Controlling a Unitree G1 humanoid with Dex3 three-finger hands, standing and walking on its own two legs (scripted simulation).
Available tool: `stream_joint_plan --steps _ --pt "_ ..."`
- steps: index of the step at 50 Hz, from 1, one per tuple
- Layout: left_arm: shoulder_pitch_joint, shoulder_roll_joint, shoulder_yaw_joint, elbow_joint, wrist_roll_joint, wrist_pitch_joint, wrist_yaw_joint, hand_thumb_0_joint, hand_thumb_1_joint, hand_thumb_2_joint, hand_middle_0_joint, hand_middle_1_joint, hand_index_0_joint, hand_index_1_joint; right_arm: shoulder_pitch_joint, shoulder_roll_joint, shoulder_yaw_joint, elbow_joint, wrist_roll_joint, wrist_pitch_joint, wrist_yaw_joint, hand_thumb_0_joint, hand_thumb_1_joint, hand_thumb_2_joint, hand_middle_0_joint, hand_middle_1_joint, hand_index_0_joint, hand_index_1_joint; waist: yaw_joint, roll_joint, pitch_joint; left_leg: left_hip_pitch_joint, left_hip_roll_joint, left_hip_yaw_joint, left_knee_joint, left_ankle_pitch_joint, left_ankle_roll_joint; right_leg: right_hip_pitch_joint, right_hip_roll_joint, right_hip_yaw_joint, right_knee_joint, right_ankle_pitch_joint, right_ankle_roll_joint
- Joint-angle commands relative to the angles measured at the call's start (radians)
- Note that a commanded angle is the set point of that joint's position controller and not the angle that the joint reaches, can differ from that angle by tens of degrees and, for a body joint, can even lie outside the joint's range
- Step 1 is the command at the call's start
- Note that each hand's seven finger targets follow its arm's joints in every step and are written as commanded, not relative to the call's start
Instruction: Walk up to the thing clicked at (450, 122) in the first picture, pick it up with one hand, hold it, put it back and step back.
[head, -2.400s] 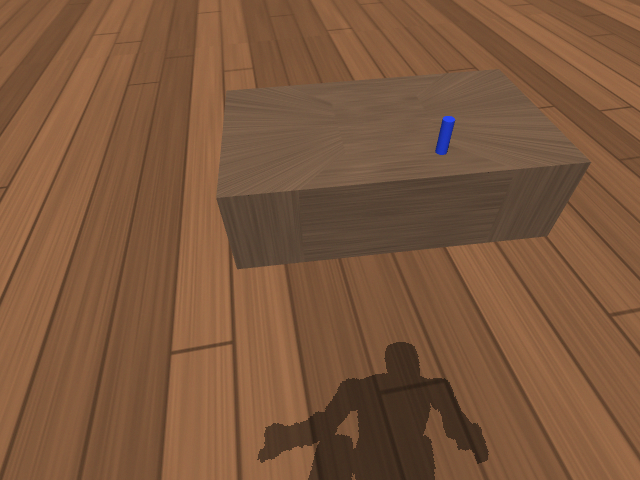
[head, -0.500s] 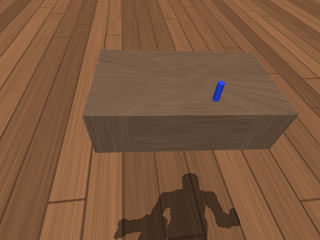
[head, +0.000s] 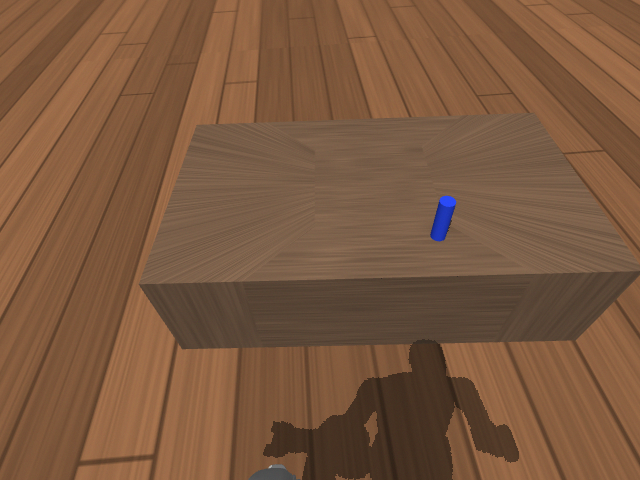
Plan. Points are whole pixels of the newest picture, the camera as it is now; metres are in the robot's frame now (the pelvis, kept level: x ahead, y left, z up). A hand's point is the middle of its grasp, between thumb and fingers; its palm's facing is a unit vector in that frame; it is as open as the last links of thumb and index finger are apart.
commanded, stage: walk up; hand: right
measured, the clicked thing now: (442, 219) +0.84 -0.27 -0.31
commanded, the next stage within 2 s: none
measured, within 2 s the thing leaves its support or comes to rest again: neither
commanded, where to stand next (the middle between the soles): +0.38 -0.08 m, yaw +3 degrees
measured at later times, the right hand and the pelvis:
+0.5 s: hand (628, 461) +0.21 -0.39 -0.15, palm faces -0.03 +0.90 -0.44, open 7.4 cm; pelvis +0.18 -0.09 -0.02, yaw +0 degrees
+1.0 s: hand (547, 323) +0.43 -0.35 -0.15, palm faces -0.11 +0.92 -0.37, open 7.3 cm; pelvis +0.29 -0.11 -0.02, yaw +3 degrees
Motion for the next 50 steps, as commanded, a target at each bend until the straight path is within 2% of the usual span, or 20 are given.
stream_joint_plan --steps 1,4,5,6,7,9,14,19,23,24,25,26,31,39,42,43,44,45,47,50 --pt "0.005 0.269 0.074 -0.099 -0.006 -0.02 0.014 0.0 0.9 0.9 -0.2 -0.3 -0.2 -0.3 -0.009 -0.172 -0.059 -0.085 0.0 -0.038 -0.015 0.0 -0.9 -0.9 0.2 0.3 0.2 0.3 0.013 -0.154 -0.03 0.044 -0.001 0.011 -0.177 0.074 -0.002 0.021 -0.254 0.225 -0.223 0.088 -0.178" --pt "-0.028 0.24 0.052 -0.119 -0.008 -0.007 0.012 0.0 0.9 0.9 -0.2 -0.3 -0.2 -0.3 0.102 -0.181 -0.074 -0.054 0.0 -0.054 -0.026 0.0 -0.9 -0.9 0.2 0.3 0.2 0.3 -0.073 -0.051 -0.082 0.369 -0.063 0.059 -0.32 0.18 0.02 -0.127 -0.193 0.126 -0.019 0.142 -0.123" --pt "-0.012 0.195 0.037 -0.127 -0.009 -0.007 0.013 0.0 0.9 0.9 -0.2 -0.3 -0.2 -0.3 0.189 -0.232 -0.091 -0.037 -0.006 -0.059 -0.039 0.0 -0.9 -0.9 0.2 0.3 0.2 0.3 -0.12 0.062 -0.132 0.539 -0.025 -0.028 -0.368 0.081 0.059 -0.224 -0.128 0.065 0.189 0.196 -0.083" --pt "0.024 0.133 0.023 -0.14 -0.011 -0.007 0.013 0.0 0.9 0.9 -0.2 -0.3 -0.2 -0.3 0.251 -0.332 -0.12 -0.047 -0.02 -0.063 -0.053 0.0 -0.9 -0.9 0.2 0.3 0.2 0.3 -0.136 0.26 -0.178 0.673 0.235 -0.446 -0.466 -0.104 0.145 -0.441 -0.016 0.019 0.481 -0.054 -0.016" --pt "0.041 0.218 0.054 -0.124 -0.009 0.009 0.022 0.0 0.9 0.9 -0.2 -0.3 -0.2 -0.3 0.23 -0.375 -0.13 -0.088 -0.002 -0.059 -0.06 0.0 -0.9 -0.9 0.2 0.3 0.2 0.3 -0.134 0.151 -0.171 0.633 0.418 -0.787 -0.602 -0.286 0.271 -0.53 0.015 0.126 0.613 -0.26 0.007" --pt "-0.003 0.277 0.06 -0.1 -0.005 0.018 0.028 0.0 0.9 0.9 -0.2 -0.3 -0.2 -0.3 0.137 -0.334 -0.116 -0.098 0.019 -0.052 -0.06 0.0 -0.9 -0.9 0.2 0.3 0.2 0.3 -0.094 -0.003 -0.027 0.429 0.379 -0.612 -0.609 -0.238 0.272 -0.517 -0.067 0.24 0.675 -0.164 0.015" --pt "0.053 0.218 0.064 -0.038 -0.004 0.022 -0.003 0.0 0.9 0.9 -0.2 -0.3 -0.2 -0.3 0.055 -0.287 -0.088 -0.11 0.0 -0.058 -0.048 0.0 -0.9 -0.9 0.2 0.3 0.2 0.3 -0.047 0.114 -0.01 0.24 0.222 -0.194 -0.558 0.033 0.211 -0.331 -0.117 0.146 0.417 -0.067 0.055" --pt "-0.024 0.21 0.072 -0.034 -0.008 0.019 -0.023 0.0 0.9 0.9 -0.2 -0.3 -0.2 -0.3 0.004 -0.324 -0.097 -0.12 -0.005 -0.055 -0.032 0.0 -0.9 -0.9 0.2 0.3 0.2 0.3 -0.046 0.174 0.008 0.109 0.19 -0.14 -0.572 -0.201 0.174 -0.176 -0.097 0.072 0.193 0.039 0.042" --pt "0.133 0.25 0.105 0.034 0.003 0.0 -0.009 0.0 0.9 0.9 -0.2 -0.3 -0.2 -0.3 -0.004 -0.253 -0.075 -0.115 -0.013 -0.026 -0.031 0.0 -0.9 -0.9 0.2 0.3 0.2 0.3 0.046 -0.023 -0.06 -0.028 0.109 -0.056 -0.254 -0.269 0.116 0.147 -0.015 0.007 0.091 -0.038 0.032" --pt "0.207 0.298 0.118 0.046 0.009 -0.014 0.003 0.0 0.9 0.9 -0.2 -0.3 -0.2 -0.3 0.014 -0.177 -0.051 -0.116 -0.011 -0.02 -0.03 0.0 -0.9 -0.9 0.2 0.3 0.2 0.3 0.089 -0.248 -0.065 -0.106 0.034 0.025 0.071 -0.176 0.083 0.214 -0.104 0.184 -0.081 -0.224 -0.001" --pt "0.214 0.369 0.121 0.015 0.007 -0.029 0.019 0.0 0.9 0.9 -0.2 -0.3 -0.2 -0.3 0.001 -0.113 -0.022 -0.148 0.004 -0.023 -0.034 0.0 -0.9 -0.9 0.2 0.3 0.2 0.3 0.089 -0.415 -0.027 -0.29 -0.099 0.015 0.312 -0.223 0.025 0.19 -0.336 0.646 -0.316 -0.321 -0.094" --pt "0.147 0.4 0.114 -0.012 -0.004 -0.029 0.021 0.0 0.9 0.9 -0.2 -0.3 -0.2 -0.3 -0.046 -0.207 -0.052 -0.143 -0.002 -0.019 -0.048 0.0 -0.9 -0.9 0.2 0.3 0.2 0.3 0.076 -0.283 0.012 -0.301 -0.044 -0.107 0.358 -0.22 0.019 0.114 -0.436 0.775 -0.353 -0.336 -0.196" --pt "0.017 0.297 0.078 -0.024 -0.024 -0.039 0.043 0.0 0.9 0.9 -0.2 -0.3 -0.2 -0.3 0.071 -0.226 -0.059 -0.034 0.011 -0.017 -0.02 0.0 -0.9 -0.9 0.2 0.3 0.2 0.3 -0.021 -0.216 0.009 -0.116 0.035 -0.097 0.176 -0.02 0.003 -0.008 -0.288 0.346 -0.26 -0.01 -0.172" --pt "0.013 0.263 0.032 -0.029 -0.025 -0.041 0.078 0.0 0.9 0.9 -0.2 -0.3 -0.2 -0.3 -0.057 -0.127 -0.037 -0.065 0.005 0.015 -0.015 0.0 -0.9 -0.9 0.2 0.3 0.2 0.3 -0.01 -0.151 -0.068 0.112 -0.034 -0.003 -0.155 0.128 0.012 0.011 -0.261 0.127 -0.057 0.684 -0.127" --pt "-0.029 0.231 0.01 -0.035 -0.037 -0.028 0.089 0.0 0.9 0.9 -0.2 -0.3 -0.2 -0.3 0.004 -0.16 -0.049 -0.026 -0.001 0.011 -0.03 0.0 -0.9 -0.9 0.2 0.3 0.2 0.3 -0.07 -0.064 -0.135 0.357 -0.056 -0.009 -0.329 0.336 0.057 -0.079 -0.2 0.07 0.146 0.542 -0.057" --pt "-0.008 0.187 -0.005 -0.034 -0.045 -0.027 0.091 0.0 0.9 0.9 -0.2 -0.3 -0.2 -0.3 0.027 -0.22 -0.066 -0.021 -0.008 0.009 -0.037 0.0 -0.9 -0.9 0.2 0.3 0.2 0.3 -0.081 0.073 -0.172 0.465 0.054 -0.133 -0.333 0.524 0.102 -0.176 -0.126 0.019 0.272 0.383 -0.002" --pt "0.027 0.15 -0.013 -0.035 -0.058 -0.02 0.093 0.0 0.9 0.9 -0.2 -0.3 -0.2 -0.3 0.01 -0.266 -0.071 -0.046 -0.004 0.008 -0.042 0.0 -0.9 -0.9 0.2 0.3 0.2 0.3 -0.07 0.17 -0.214 0.505 0.242 -0.404 -0.379 0.648 0.218 -0.262 -0.019 0.034 0.433 -0.03 0.04" --pt "0.041 0.196 0.0 0.006 -0.055 0.003 0.105 0.0 0.9 0.9 -0.2 -0.3 -0.2 -0.3 -0.017 -0.264 -0.067 -0.051 0.023 0.014 -0.043 0.0 -0.9 -0.9 0.2 0.3 0.2 0.3 -0.065 0.142 -0.237 0.439 0.32 -0.495 -0.425 0.535 0.311 -0.207 -0.029 0.092 0.497 -0.318 0.037" --pt "0.01 0.219 0.003 0.034 -0.037 0.018 0.106 0.0 0.9 0.9 -0.2 -0.3 -0.2 -0.3 -0.11 -0.238 -0.057 -0.06 0.018 0.03 -0.049 0.0 -0.9 -0.9 0.2 0.3 0.2 0.3 -0.039 0.074 -0.162 0.26 0.251 -0.382 -0.455 0.263 0.251 -0.177 -0.065 0.136 0.465 -0.325 0.028" --pt "0.065 0.188 -0.001 0.1 -0.039 0.008 0.102 0.0 0.9 0.9 -0.2 -0.3 -0.2 -0.3 -0.202 -0.221 -0.041 -0.048 0.001 0.041 -0.048 0.0 -0.9 -0.9 0.2 0.3 0.2 0.3 -0.004 0.161 -0.115 0.182 0.171 -0.264 -0.407 0.218 0.186 -0.109 -0.051 0.095 0.22 -0.173 0.028"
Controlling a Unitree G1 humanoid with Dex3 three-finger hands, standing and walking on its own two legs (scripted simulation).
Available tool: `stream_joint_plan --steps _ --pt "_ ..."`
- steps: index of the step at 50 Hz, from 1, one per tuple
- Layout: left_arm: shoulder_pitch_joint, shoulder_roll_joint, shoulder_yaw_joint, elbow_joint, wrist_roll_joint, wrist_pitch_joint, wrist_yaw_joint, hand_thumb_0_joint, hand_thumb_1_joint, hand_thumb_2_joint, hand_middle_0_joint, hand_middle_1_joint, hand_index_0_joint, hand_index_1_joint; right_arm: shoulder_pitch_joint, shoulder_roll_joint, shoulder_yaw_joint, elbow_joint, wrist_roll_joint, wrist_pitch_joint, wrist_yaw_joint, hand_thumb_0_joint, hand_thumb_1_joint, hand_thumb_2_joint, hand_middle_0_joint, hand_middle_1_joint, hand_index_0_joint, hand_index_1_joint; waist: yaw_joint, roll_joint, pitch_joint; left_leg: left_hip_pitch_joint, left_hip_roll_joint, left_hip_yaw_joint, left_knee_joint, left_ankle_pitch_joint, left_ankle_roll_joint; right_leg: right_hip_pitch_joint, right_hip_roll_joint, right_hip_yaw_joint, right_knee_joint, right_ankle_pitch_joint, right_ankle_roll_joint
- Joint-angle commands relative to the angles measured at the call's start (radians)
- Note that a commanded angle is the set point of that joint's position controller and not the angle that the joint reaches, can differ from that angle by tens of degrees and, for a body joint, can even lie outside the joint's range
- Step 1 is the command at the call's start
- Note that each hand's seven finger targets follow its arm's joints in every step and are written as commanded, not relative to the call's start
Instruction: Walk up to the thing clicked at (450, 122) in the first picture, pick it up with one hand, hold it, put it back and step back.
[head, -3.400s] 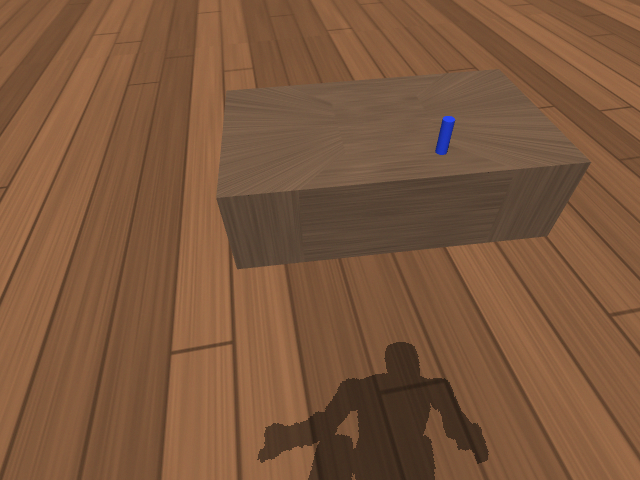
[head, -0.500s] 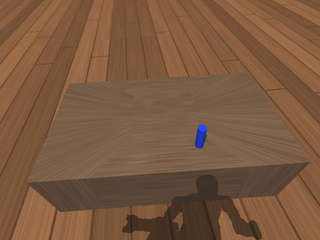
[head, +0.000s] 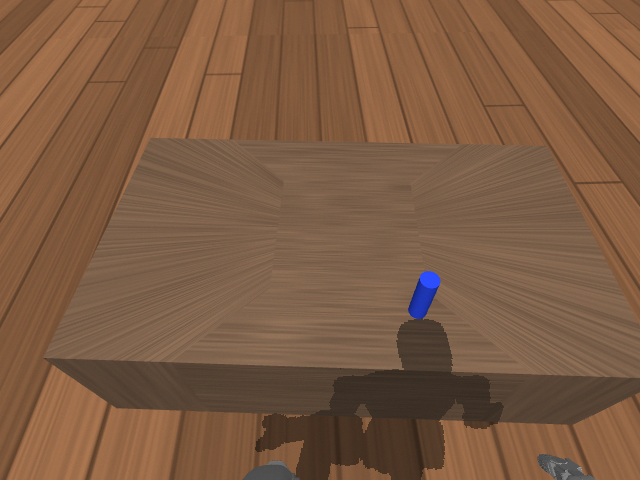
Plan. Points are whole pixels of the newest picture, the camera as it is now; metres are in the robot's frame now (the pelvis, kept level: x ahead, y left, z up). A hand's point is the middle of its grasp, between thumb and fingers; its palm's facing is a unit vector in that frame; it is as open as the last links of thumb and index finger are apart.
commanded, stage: walk up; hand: right
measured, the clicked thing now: (423, 296) +0.54 -0.19 -0.29
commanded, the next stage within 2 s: stand in 1.36 s
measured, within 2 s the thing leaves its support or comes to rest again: neither
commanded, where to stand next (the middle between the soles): +0.09 +0.02 m, yaw +0 degrees
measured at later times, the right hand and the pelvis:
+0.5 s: hand out of the picture +0.11 -0.25 -0.13, palm faces -0.02 +0.95 -0.32, open 7.4 cm; pelvis +0.02 +0.00 +0.02, yaw +0 degrees
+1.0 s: hand out of the picture +0.13 -0.25 -0.12, palm faces -0.01 +0.95 -0.32, open 7.3 cm; pelvis +0.04 +0.00 +0.03, yaw +0 degrees
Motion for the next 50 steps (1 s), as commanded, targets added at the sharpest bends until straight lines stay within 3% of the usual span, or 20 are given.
stream_joint_plan --steps 1,2,3,4,5,6,7,9,10,11,12,13,14,18,24,33,37,40,46,50 --pt "0.14 0.189 0.061 0.031 0.005 -0.026 0.017 0.0 0.9 0.9 -0.2 -0.3 -0.2 -0.3 -0.046 -0.27 -0.065 -0.043 -0.008 -0.001 -0.021 0.0 -0.9 -0.9 0.2 0.3 0.2 0.3 0.002 0.186 -0.191 0.088 0.213 -0.24 -0.196 0.095 0.15 0.073 0.014 -0.02 -0.25 0.157 0.006" --pt "0.154 0.19 0.065 0.053 0.012 -0.03 0.02 0.0 0.9 0.9 -0.2 -0.3 -0.2 -0.3 -0.06 -0.266 -0.061 -0.043 -0.003 0.007 -0.016 0.0 -0.9 -0.9 0.2 0.3 0.2 0.3 0.014 0.177 -0.198 0.036 0.209 -0.221 -0.174 0.033 0.128 0.154 0.023 -0.03 -0.327 0.249 0.004" --pt "0.131 0.203 0.069 0.056 0.023 -0.037 0.025 0.0 0.9 0.9 -0.2 -0.3 -0.2 -0.3 -0.068 -0.226 -0.048 -0.036 0.003 0.015 -0.011 0.0 -0.9 -0.9 0.2 0.3 0.2 0.3 0.018 0.129 -0.18 -0.022 0.193 -0.212 -0.151 -0.034 0.089 0.19 0.01 0.014 -0.405 0.287 0.0" --pt "0.076 0.251 0.077 0.039 0.038 -0.046 0.028 0.0 0.9 0.9 -0.2 -0.3 -0.2 -0.3 -0.053 -0.171 -0.036 -0.031 0.012 0.021 -0.005 0.0 -0.9 -0.9 0.2 0.3 0.2 0.3 -0.001 -0.01 -0.145 -0.07 0.128 -0.172 -0.073 -0.112 0.024 0.139 -0.126 0.239 -0.528 0.176 -0.043" --pt "-0.016 0.336 0.09 0.019 0.042 -0.046 0.024 0.0 0.9 0.9 -0.2 -0.3 -0.2 -0.3 -0.073 -0.183 -0.045 -0.025 0.007 0.028 -0.009 0.0 -0.9 -0.9 0.2 0.3 0.2 0.3 -0.026 -0.156 -0.085 -0.013 0.022 -0.071 0.037 -0.251 -0.012 -0.049 -0.275 0.416 -0.629 0.048 -0.129" --pt "-0.108 0.329 0.084 0.0 0.039 -0.047 0.022 0.0 0.9 0.9 -0.2 -0.3 -0.2 -0.3 -0.071 -0.211 -0.058 0.005 -0.001 0.033 -0.011 0.0 -0.9 -0.9 0.2 0.3 0.2 0.3 -0.047 -0.122 -0.039 0.073 0.048 -0.09 0.093 -0.266 -0.019 -0.144 -0.293 0.401 -0.612 0.061 -0.16" --pt "-0.135 0.286 0.071 -0.002 0.033 -0.051 0.023 0.0 0.9 0.9 -0.2 -0.3 -0.2 -0.3 -0.071 -0.215 -0.059 0.021 0.005 0.029 -0.003 0.0 -0.9 -0.9 0.2 0.3 0.2 0.3 -0.068 -0.048 -0.045 0.108 0.049 -0.087 0.031 -0.178 -0.019 -0.117 -0.238 0.294 -0.574 0.158 -0.135" --pt "-0.136 0.248 0.056 0.024 0.027 -0.056 0.022 0.0 0.9 0.9 -0.2 -0.3 -0.2 -0.3 -0.064 -0.207 -0.057 0.054 0.009 0.012 0.0 0.0 -0.9 -0.9 0.2 0.3 0.2 0.3 -0.068 -0.034 -0.125 0.226 0.075 -0.105 -0.116 0.087 0.001 -0.057 -0.145 0.145 -0.471 0.414 -0.05" --pt "-0.118 0.232 0.052 0.033 0.023 -0.054 0.017 0.0 0.9 0.9 -0.2 -0.3 -0.2 -0.3 -0.059 -0.221 -0.06 0.059 0.004 0.005 -0.001 0.0 -0.9 -0.9 0.2 0.3 0.2 0.3 -0.057 -0.034 -0.184 0.257 0.109 -0.159 -0.149 0.125 0.02 -0.012 -0.1 0.101 -0.444 0.425 -0.02" --pt "-0.097 0.224 0.05 0.043 0.018 -0.05 0.013 0.0 0.9 0.9 -0.2 -0.3 -0.2 -0.3 -0.083 -0.231 -0.055 0.06 0.0 0.002 0.001 0.0 -0.9 -0.9 0.2 0.3 0.2 0.3 -0.035 -0.019 -0.211 0.242 0.13 -0.187 -0.167 0.082 0.035 0.028 -0.071 0.083 -0.452 0.347 -0.003" --pt "-0.089 0.216 0.046 0.059 0.016 -0.045 0.011 0.0 0.9 0.9 -0.2 -0.3 -0.2 -0.3 -0.109 -0.229 -0.049 0.072 0.005 0.004 0.005 0.0 -0.9 -0.9 0.2 0.3 0.2 0.3 -0.02 -0.013 -0.188 0.187 0.131 -0.188 -0.18 0.026 0.039 0.062 -0.069 0.087 -0.492 0.255 0.0" --pt "-0.111 0.221 0.044 0.063 0.019 -0.043 0.011 0.0 0.9 0.9 -0.2 -0.3 -0.2 -0.3 -0.123 -0.218 -0.044 0.078 0.004 0.009 0.006 0.0 -0.9 -0.9 0.2 0.3 0.2 0.3 -0.025 -0.024 -0.153 0.17 0.119 -0.176 -0.203 -0.019 0.024 0.064 -0.08 0.103 -0.512 0.225 -0.008" --pt "-0.142 0.22 0.043 0.065 0.018 -0.041 0.01 0.0 0.9 0.9 -0.2 -0.3 -0.2 -0.3 -0.122 -0.211 -0.04 0.093 0.003 0.011 0.006 0.0 -0.9 -0.9 0.2 0.3 0.2 0.3 -0.035 -0.017 -0.136 0.172 0.113 -0.172 -0.231 -0.032 0.011 0.062 -0.083 0.108 -0.509 0.236 -0.014" --pt "-0.149 0.214 0.035 0.101 0.012 -0.038 0.009 0.0 0.9 0.9 -0.2 -0.3 -0.2 -0.3 -0.127 -0.219 -0.032 0.138 -0.001 0.007 0.004 0.0 -0.9 -0.9 0.2 0.3 0.2 0.3 -0.026 0.029 -0.18 0.204 0.127 -0.183 -0.279 0.063 0.012 0.147 -0.067 0.074 -0.519 0.343 -0.009" --pt "-0.165 0.199 0.029 0.144 0.009 -0.028 0.005 0.0 0.9 0.9 -0.2 -0.3 -0.2 -0.3 -0.146 -0.214 -0.029 0.178 0.0 0.008 0.003 0.0 -0.9 -0.9 0.2 0.3 0.2 0.3 -0.017 0.056 -0.175 0.206 0.145 -0.198 -0.36 0.052 0.002 0.207 -0.064 0.056 -0.579 0.335 -0.004" --pt "-0.212 0.204 0.033 0.17 0.018 -0.026 0.004 0.0 0.9 0.9 -0.2 -0.3 -0.2 -0.3 -0.143 -0.204 -0.034 0.208 0.001 0.009 -0.001 0.0 -0.9 -0.9 0.2 0.3 0.2 0.3 -0.035 0.025 -0.192 0.279 0.125 -0.146 -0.351 0.157 -0.012 0.22 -0.091 0.062 -0.644 0.424 0.003" --pt "-0.215 0.202 0.033 0.174 0.021 -0.024 0.003 0.0 0.9 0.9 -0.2 -0.3 -0.2 -0.3 -0.152 -0.208 -0.037 0.204 -0.002 0.013 0.001 0.0 -0.9 -0.9 0.2 0.3 0.2 0.3 -0.038 0.028 -0.158 0.268 0.121 -0.151 -0.379 0.048 -0.018 0.19 -0.089 0.064 -0.66 0.375 0.006" --pt "-0.215 0.194 0.034 0.18 0.025 -0.025 0.002 0.0 0.9 0.9 -0.2 -0.3 -0.2 -0.3 -0.148 -0.204 -0.038 0.208 -0.004 0.014 0.001 0.0 -0.9 -0.9 0.2 0.3 0.2 0.3 -0.04 0.027 -0.168 0.268 0.126 -0.16 -0.392 0.037 -0.016 0.205 -0.083 0.058 -0.668 0.366 0.006" --pt "-0.213 0.193 0.034 0.178 0.024 -0.025 0.002 0.0 0.9 0.9 -0.2 -0.3 -0.2 -0.3 -0.145 -0.201 -0.039 0.203 -0.006 0.014 -0.001 0.0 -0.9 -0.9 0.2 0.3 0.2 0.3 -0.042 0.035 -0.174 0.287 0.122 -0.153 -0.391 0.072 -0.022 0.201 -0.088 0.059 -0.668 0.394 0.008" --pt "-0.19 0.192 0.035 0.181 0.026 -0.025 0.004 0.0 0.9 0.9 -0.2 -0.3 -0.2 -0.3 -0.146 -0.201 -0.041 0.196 -0.005 0.013 -0.002 0.0 -0.9 -0.9 0.2 0.3 0.2 0.3 -0.036 0.026 -0.202 0.315 0.123 -0.144 -0.37 0.161 -0.017 0.228 -0.09 0.052 -0.667 0.449 0.012"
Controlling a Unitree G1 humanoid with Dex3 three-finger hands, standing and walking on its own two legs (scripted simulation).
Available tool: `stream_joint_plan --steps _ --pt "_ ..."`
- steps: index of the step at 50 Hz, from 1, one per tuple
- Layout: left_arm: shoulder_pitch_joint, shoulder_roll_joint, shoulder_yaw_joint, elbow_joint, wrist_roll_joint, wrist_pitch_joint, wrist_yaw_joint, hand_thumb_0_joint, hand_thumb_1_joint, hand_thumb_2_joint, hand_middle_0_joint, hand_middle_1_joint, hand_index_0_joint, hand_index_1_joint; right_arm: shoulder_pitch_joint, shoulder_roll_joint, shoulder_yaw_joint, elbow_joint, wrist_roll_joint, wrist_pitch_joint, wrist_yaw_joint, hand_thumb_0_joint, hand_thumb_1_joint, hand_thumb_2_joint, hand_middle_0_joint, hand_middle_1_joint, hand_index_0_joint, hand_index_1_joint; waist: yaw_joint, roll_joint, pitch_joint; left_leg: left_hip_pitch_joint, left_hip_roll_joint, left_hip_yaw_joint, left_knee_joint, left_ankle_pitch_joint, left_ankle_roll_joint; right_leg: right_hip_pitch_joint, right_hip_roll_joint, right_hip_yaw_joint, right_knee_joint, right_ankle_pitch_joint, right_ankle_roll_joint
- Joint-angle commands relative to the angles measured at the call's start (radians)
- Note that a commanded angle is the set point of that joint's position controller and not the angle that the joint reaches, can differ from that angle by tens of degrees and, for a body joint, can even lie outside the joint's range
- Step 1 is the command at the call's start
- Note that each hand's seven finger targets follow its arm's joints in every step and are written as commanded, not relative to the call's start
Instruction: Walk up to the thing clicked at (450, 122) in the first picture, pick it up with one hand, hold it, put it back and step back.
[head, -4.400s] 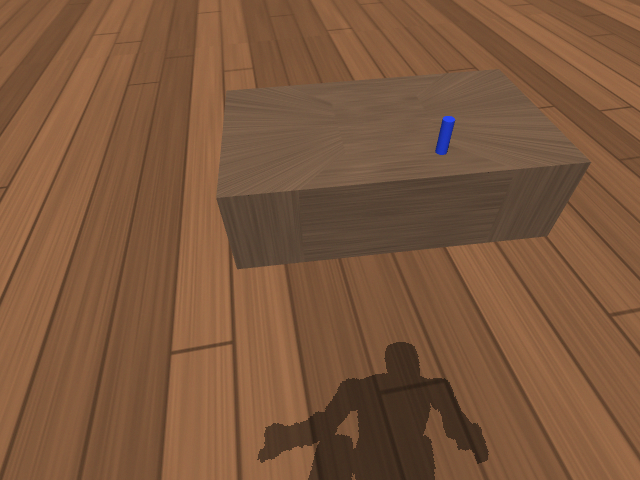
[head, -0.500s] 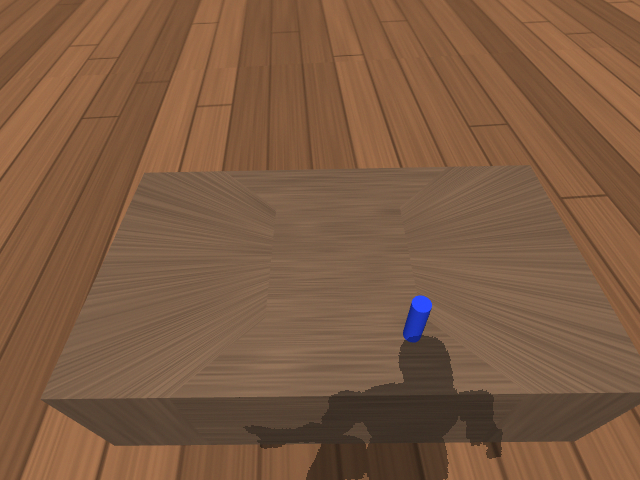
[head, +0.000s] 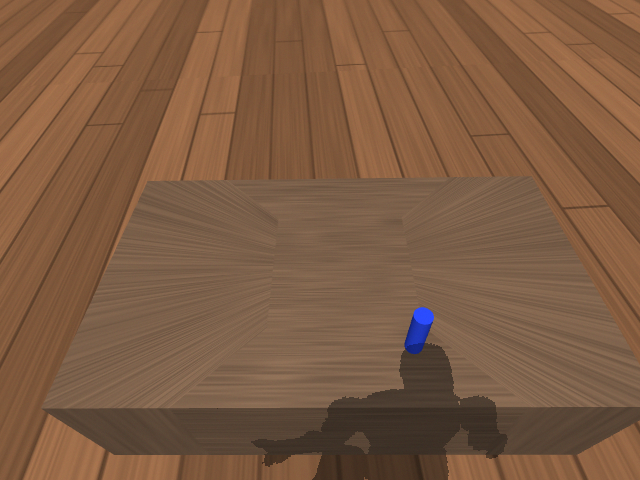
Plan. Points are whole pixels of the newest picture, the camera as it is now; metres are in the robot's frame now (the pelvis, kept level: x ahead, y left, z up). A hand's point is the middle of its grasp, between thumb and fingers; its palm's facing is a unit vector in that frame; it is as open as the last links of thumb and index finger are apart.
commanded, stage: walk up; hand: right
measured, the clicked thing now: (418, 331) +0.50 -0.19 -0.32
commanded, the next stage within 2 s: stand in 0.36 s
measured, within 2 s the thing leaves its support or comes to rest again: neither
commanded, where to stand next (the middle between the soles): +0.05 +0.02 m, yaw +0 degrees
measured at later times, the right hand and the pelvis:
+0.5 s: hand out of the picture +0.10 -0.25 -0.15, palm faces +0.00 +0.95 -0.32, open 7.3 cm; pelvis +0.01 +0.00 +0.00, yaw +0 degrees
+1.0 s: hand out of the picture +0.10 -0.26 -0.15, palm faces +0.00 +0.94 -0.33, open 7.3 cm; pelvis +0.02 -0.01 +0.00, yaw +0 degrees
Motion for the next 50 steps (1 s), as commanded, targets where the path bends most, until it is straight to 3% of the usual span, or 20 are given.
stream_joint_plan --steps 1,7,15,17,18,20,33,35,38,46,48,50 --pt "-0.05 0.221 0.039 -0.063 -0.003 -0.022 0.015 0.0 0.9 0.9 -0.2 -0.3 -0.2 -0.3 -0.058 -0.212 -0.038 -0.065 0.0 -0.024 -0.017 0.0 -0.9 -0.9 0.2 0.3 0.2 0.3 -0.008 -0.006 -0.112 0.103 0.122 -0.131 -0.056 0.055 0.001 -0.049 -0.096 0.069 -0.077 0.111 -0.049" --pt "-0.047 0.217 0.038 -0.066 -0.003 -0.018 0.015 0.0 0.9 0.9 -0.2 -0.3 -0.2 -0.3 -0.054 -0.215 -0.041 -0.066 -0.001 -0.02 -0.017 0.0 -0.9 -0.9 0.2 0.3 0.2 0.3 -0.01 0.004 -0.095 0.086 0.123 -0.148 -0.084 -0.032 0.0 -0.054 -0.091 0.064 -0.075 0.066 -0.051" --pt "-0.035 0.219 0.044 -0.069 0.001 -0.018 0.018 0.0 0.9 0.9 -0.2 -0.3 -0.2 -0.3 -0.046 -0.211 -0.043 -0.064 -0.002 -0.021 -0.019 0.0 -0.9 -0.9 0.2 0.3 0.2 0.3 -0.008 -0.01 -0.122 0.116 0.121 -0.129 -0.05 0.1 0.005 -0.026 -0.099 0.059 -0.077 0.123 -0.047" --pt "-0.047 0.218 0.045 -0.074 -0.003 -0.016 0.018 0.0 0.9 0.9 -0.2 -0.3 -0.2 -0.3 -0.04 -0.206 -0.041 -0.061 0.0 -0.021 -0.019 0.0 -0.9 -0.9 0.2 0.3 0.2 0.3 -0.01 -0.005 -0.11 0.101 0.117 -0.134 -0.065 0.08 -0.002 -0.029 -0.099 0.059 -0.073 0.112 -0.048" --pt "-0.023 0.194 0.036 -0.058 -0.01 -0.011 0.013 0.0 0.9 0.9 -0.2 -0.3 -0.2 -0.3 -0.041 -0.189 -0.028 -0.055 0.005 -0.031 -0.023 0.0 -0.9 -0.9 0.2 0.3 0.2 0.3 -0.012 -0.046 -0.105 0.115 0.134 -0.149 -0.092 0.045 -0.001 -0.046 -0.097 0.06 -0.082 0.046 -0.044" --pt "-0.029 0.189 0.033 -0.065 -0.007 -0.01 0.011 0.0 0.9 0.9 -0.2 -0.3 -0.2 -0.3 -0.052 -0.205 -0.031 -0.055 0.0 -0.039 -0.025 0.0 -0.9 -0.9 0.2 0.3 0.2 0.3 -0.009 -0.035 -0.09 0.119 0.136 -0.144 -0.079 0.086 -0.002 -0.059 -0.1 0.067 -0.089 0.046 -0.042" --pt "-0.015 0.194 0.037 -0.071 -0.004 -0.006 0.005 0.0 0.9 0.9 -0.2 -0.3 -0.2 -0.3 -0.043 -0.21 -0.025 -0.036 0.004 -0.049 -0.034 0.0 -0.9 -0.9 0.2 0.3 0.2 0.3 -0.009 0.011 -0.105 0.141 0.136 -0.127 -0.079 0.12 -0.013 -0.03 -0.101 0.074 -0.089 0.086 -0.045" --pt "-0.014 0.197 0.038 -0.074 -0.005 -0.009 0.008 0.0 0.9 0.9 -0.2 -0.3 -0.2 -0.3 -0.049 -0.203 -0.023 -0.038 0.001 -0.05 -0.033 0.0 -0.9 -0.9 0.2 0.3 0.2 0.3 -0.004 -0.015 -0.114 0.154 0.141 -0.12 -0.057 0.197 -0.007 -0.023 -0.106 0.076 -0.087 0.147 -0.042" --pt "-0.019 0.196 0.037 -0.075 -0.006 -0.008 0.009 0.0 0.9 0.9 -0.2 -0.3 -0.2 -0.3 -0.036 -0.204 -0.023 -0.035 0.003 -0.045 -0.033 0.0 -0.9 -0.9 0.2 0.3 0.2 0.3 -0.013 -0.016 -0.094 0.135 0.136 -0.116 -0.063 0.15 -0.011 -0.022 -0.106 0.077 -0.101 0.117 -0.041" --pt "-0.016 0.202 0.037 -0.08 -0.006 -0.007 0.012 0.0 0.9 0.9 -0.2 -0.3 -0.2 -0.3 -0.042 -0.2 -0.019 -0.04 0.002 -0.044 -0.033 0.0 -0.9 -0.9 0.2 0.3 0.2 0.3 -0.012 -0.029 -0.1 0.146 0.139 -0.111 -0.05 0.181 -0.009 -0.012 -0.107 0.076 -0.098 0.183 -0.039" --pt "-0.016 0.199 0.035 -0.077 -0.006 -0.007 0.011 0.0 0.9 0.9 -0.2 -0.3 -0.2 -0.3 -0.033 -0.203 -0.018 -0.038 0.001 -0.04 -0.033 0.0 -0.9 -0.9 0.2 0.3 0.2 0.3 -0.016 -0.03 -0.066 0.118 0.131 -0.114 -0.069 0.092 -0.013 -0.03 -0.105 0.081 -0.121 0.098 -0.039" --pt "-0.014 0.2 0.037 -0.081 -0.004 -0.005 0.01 0.0 0.9 0.9 -0.2 -0.3 -0.2 -0.3 -0.041 -0.211 -0.022 -0.041 0.001 -0.04 -0.034 0.0 -0.9 -0.9 0.2 0.3 0.2 0.3 -0.012 -0.014 -0.087 0.142 0.135 -0.112 -0.065 0.1 -0.013 -0.031 -0.104 0.081 -0.117 0.094 -0.044"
